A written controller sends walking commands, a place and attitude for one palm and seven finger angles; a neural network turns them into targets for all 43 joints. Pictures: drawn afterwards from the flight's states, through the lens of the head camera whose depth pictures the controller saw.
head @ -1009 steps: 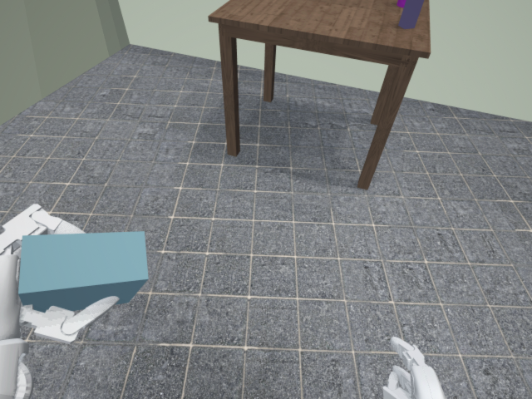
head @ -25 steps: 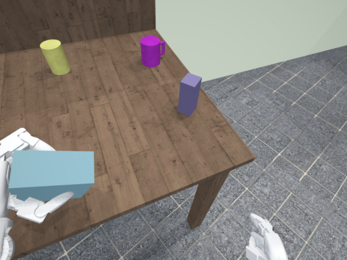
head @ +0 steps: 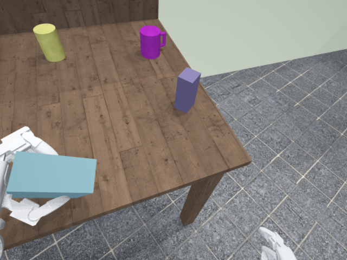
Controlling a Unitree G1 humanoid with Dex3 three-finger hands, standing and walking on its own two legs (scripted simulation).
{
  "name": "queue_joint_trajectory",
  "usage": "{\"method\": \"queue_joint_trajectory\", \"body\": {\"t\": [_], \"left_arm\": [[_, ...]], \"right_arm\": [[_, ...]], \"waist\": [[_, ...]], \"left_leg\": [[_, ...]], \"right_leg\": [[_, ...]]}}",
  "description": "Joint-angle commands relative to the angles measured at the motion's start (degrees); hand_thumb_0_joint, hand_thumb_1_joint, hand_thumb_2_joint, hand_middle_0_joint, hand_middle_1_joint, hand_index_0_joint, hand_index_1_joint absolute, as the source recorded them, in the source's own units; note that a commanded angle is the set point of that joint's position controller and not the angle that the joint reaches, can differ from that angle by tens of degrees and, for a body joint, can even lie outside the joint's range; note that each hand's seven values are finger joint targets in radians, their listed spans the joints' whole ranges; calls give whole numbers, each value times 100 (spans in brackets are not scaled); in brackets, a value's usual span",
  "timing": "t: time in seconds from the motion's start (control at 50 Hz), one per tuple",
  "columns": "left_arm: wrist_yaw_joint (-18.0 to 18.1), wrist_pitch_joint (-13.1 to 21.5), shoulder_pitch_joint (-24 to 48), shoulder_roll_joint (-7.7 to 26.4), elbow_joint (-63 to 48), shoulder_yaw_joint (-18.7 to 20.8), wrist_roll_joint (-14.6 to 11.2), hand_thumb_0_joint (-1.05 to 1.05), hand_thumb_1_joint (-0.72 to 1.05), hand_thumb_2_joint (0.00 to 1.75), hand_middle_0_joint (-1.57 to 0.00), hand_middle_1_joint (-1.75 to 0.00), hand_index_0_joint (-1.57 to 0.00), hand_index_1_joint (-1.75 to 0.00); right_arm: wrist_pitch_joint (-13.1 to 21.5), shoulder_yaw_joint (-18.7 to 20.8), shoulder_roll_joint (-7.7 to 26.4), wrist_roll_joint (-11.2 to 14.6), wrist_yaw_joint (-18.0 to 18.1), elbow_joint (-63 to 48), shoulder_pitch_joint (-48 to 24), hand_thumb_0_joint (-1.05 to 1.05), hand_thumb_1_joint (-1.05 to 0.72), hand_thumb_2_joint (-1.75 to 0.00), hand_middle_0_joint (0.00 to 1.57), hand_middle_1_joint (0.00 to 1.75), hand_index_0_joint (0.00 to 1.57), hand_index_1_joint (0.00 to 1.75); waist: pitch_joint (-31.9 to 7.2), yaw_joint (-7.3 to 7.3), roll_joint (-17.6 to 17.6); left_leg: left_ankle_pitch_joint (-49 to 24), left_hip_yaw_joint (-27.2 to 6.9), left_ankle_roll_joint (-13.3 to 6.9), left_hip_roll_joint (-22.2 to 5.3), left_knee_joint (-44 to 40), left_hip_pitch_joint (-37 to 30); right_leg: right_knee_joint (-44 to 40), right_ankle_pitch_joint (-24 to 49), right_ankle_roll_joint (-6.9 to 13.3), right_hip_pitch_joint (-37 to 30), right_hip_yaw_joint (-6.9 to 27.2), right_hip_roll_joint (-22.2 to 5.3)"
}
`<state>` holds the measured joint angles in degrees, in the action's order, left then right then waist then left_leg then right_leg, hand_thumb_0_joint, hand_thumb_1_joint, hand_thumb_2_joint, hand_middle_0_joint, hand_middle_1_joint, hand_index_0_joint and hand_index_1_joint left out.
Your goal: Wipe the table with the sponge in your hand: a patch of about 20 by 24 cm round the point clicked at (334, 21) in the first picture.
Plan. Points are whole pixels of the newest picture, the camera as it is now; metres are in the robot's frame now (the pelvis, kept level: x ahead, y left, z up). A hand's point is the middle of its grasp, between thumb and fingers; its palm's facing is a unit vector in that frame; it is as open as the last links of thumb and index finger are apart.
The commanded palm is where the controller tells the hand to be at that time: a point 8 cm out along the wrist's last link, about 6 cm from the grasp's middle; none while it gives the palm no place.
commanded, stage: come to a stop and stand still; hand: left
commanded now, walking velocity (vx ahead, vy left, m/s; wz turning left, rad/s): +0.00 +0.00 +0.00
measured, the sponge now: (63, 179) +0.22 +0.22 +0.12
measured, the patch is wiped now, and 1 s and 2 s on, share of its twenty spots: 0.00 0.00 0.00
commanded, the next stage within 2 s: look again from close up in 1.62 s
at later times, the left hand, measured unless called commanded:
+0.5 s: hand out of the picture +0.17 +0.30 +0.15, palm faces +0.40 -0.85 -0.35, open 9.8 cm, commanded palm +0.11 +0.31 +0.18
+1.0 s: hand out of the picture +0.19 +0.31 +0.18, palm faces +0.44 -0.80 -0.41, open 9.8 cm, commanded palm +0.11 +0.31 +0.18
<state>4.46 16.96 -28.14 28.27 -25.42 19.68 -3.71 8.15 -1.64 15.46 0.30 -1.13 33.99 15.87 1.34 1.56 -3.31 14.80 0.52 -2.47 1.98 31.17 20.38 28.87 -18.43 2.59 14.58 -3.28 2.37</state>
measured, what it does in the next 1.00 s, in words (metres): shifts its weight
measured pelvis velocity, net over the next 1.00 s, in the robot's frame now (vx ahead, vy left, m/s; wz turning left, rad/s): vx -0.05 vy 0.04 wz -0.03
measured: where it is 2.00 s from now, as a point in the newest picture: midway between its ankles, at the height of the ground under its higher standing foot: outside the picture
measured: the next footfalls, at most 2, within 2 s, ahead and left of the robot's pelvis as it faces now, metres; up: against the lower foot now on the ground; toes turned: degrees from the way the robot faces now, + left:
none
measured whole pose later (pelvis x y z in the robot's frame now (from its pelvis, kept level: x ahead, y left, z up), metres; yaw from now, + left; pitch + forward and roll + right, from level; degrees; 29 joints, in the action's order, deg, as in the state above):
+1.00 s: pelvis -0.05 +0.04 +0.00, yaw -2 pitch +0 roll -2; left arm 4.3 14.7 -13.8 25.7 -18.2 25.6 -2.0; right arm 9.4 -1.9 11.6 0.8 -0.2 32.5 12.0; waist 2.7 2.9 -0.6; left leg 9.6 3.4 -4.9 2.4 28.3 19.4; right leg 27.1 -12.9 0.4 14.6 -1.3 1.3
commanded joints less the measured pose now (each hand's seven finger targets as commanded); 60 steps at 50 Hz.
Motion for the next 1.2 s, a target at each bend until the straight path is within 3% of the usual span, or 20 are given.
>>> {"method": "queue_joint_trajectory", "body": {"t": [0.0,0.04,0.14,0.26,0.4,0.42,0.6,0.62,0.7,0.82,0.84,0.86,0.88,0.9,0.94,0.96,1.0,1.08,1.1,1.18], "left_arm": [[397,358,1335,1583,-1435,1396,-152,0,10,130,-120,-160,-120,-160],[401,347,1193,1302,-1689,1115,-138,0,10,130,-120,-160,-120,-160],[409,262,839,867,-1927,827,-114,0,10,130,-120,-160,-120,-160],[364,54,681,663,-823,1000,-177,0,10,130,-120,-160,-120,-160],[280,-2,1191,654,-1061,715,-158,0,10,130,-120,-160,-120,-160],[266,15,1256,410,-1194,526,-98,0,10,130,-120,-160,-120,-160],[358,-144,1143,781,-1608,848,23,0,10,130,-120,-160,-120,-160],[336,-120,1131,530,-1656,708,18,0,10,130,-120,-160,-120,-160],[320,-180,881,624,-1321,834,-39,0,10,130,-120,-160,-120,-160],[245,-251,793,222,-1370,525,-18,0,10,130,-120,-160,-120,-160],[250,500,6809,4829,-2956,3726,1047,0,10,130,-120,-160,-120,-160],[-12,269,3339,1122,438,1380,383,0,10,130,-120,-160,-120,-160],[-31,227,1673,811,244,1135,181,0,10,130,-120,-160,-120,-160],[-54,59,1102,-118,546,500,80,0,10,130,-120,-160,-120,-160],[-58,195,1487,243,-731,559,91,0,10,130,-120,-160,-120,-160],[-44,248,1330,86,-960,426,101,0,10,130,-120,-160,-120,-160],[37,192,806,-15,-972,421,85,0,10,130,-120,-160,-120,-160],[174,172,1027,492,-1124,952,153,0,10,130,-120,-160,-120,-160],[224,150,1110,789,-1149,1215,157,0,10,130,-120,-160,-120,-160],[202,193,1364,584,-1196,1057,115,0,10,130,-120,-160,-120,-160]], "right_arm": [[343,247,702,57,55,-674,-379,0,-90,-90,20,30,20,30],[384,255,646,62,36,-683,-187,0,-90,-90,20,30,20,30],[451,311,652,106,-71,-672,-258,0,-90,-90,20,30,20,30],[169,341,576,104,81,-709,-539,0,-90,-90,20,30,20,30],[196,273,503,169,140,-851,-886,0,-90,-90,20,30,20,30],[208,241,456,125,141,-859,-848,0,-90,-90,20,30,20,30],[373,263,466,93,174,-805,-895,0,-90,-90,20,30,20,30],[347,240,401,58,185,-809,-883,0,-90,-90,20,30,20,30],[299,277,436,96,214,-837,-891,0,-90,-90,20,30,20,30],[232,250,396,91,250,-965,-925,0,-90,-90,20,30,20,30],[473,232,608,-277,210,-967,-503,0,-90,-90,20,30,20,30],[456,-16,-140,-31,239,-665,-843,0,-90,-90,20,30,20,30],[476,264,188,-24,256,-819,-656,0,-90,-90,20,30,20,30],[495,347,235,124,169,-937,-594,0,-90,-90,20,30,20,30],[462,394,406,109,104,-999,-628,0,-90,-90,20,30,20,30],[472,364,360,126,68,-1046,-728,0,-90,-90,20,30,20,30],[499,283,266,184,48,-1127,-923,0,-90,-90,20,30,20,30],[455,334,284,105,184,-1135,-833,0,-90,-90,20,30,20,30],[430,304,311,92,214,-1106,-921,0,-90,-90,20,30,20,30],[411,290,239,50,319,-1021,-851,0,-90,-90,20,30,20,30]], "waist": [[-1560,34,774],[-1580,80,1077],[-1353,53,840],[-731,-31,275],[-505,-53,798],[-551,-42,827],[-975,-43,1044],[-979,-33,1056],[-846,-56,971],[-840,-53,802],[74,-2,722],[-806,-98,680],[-570,106,714],[-914,51,1356],[-980,15,1571],[-839,37,1446],[-707,100,1005],[-637,20,-235],[-607,10,-99],[-821,-66,625]], "left_leg": [[-2040,-532,-19,-465,150,-808],[-2573,-523,-21,-504,285,-780],[-2369,-622,22,-584,155,-891],[-821,-802,98,-733,-483,-619],[1241,-1305,13,-944,-1426,-414],[1440,-1346,2,-980,-1516,-341],[1077,-1347,148,-969,-1489,-514],[986,-1360,177,-987,-1498,-546],[737,-1306,231,-976,-1483,-587],[477,-1189,258,-1010,-1491,-848],[511,-328,-71,-792,-709,653],[-98,-546,-10,-531,-608,-639],[188,-570,118,-646,-845,-710],[174,-367,135,-624,-899,-1061],[1100,-842,67,-872,-1418,-568],[1478,-911,29,-928,-1641,-307],[1774,-890,-20,-995,-1829,-19],[1329,-750,22,-831,-1386,-160],[1106,-658,45,-785,-1297,-350],[-123,-578,27,-673,-946,-719]], "right_leg": [[-176,2913,94,-500,964,-1026],[-135,3173,47,-727,789,-1060],[-141,2653,28,-463,692,-979],[-460,1362,-40,-37,500,-854],[-459,64,-105,180,509,-675],[-418,136,-119,62,441,-624],[-314,245,-74,-179,456,-640],[-279,336,-75,-170,408,-598],[-411,276,-66,-81,424,-650],[-529,431,-88,-64,423,-607],[-792,270,-73,217,717,-745],[-797,-413,99,759,701,-840],[-1106,-122,102,321,1144,-683],[-791,118,103,18,952,-588],[-353,-17,-17,-286,763,-504],[-234,-19,-56,-431,658,-436],[-99,33,-153,-637,465,-339],[-668,-31,-150,-474,643,-479],[-703,-15,-147,-294,651,-484],[-646,798,-62,-397,767,-589]]}}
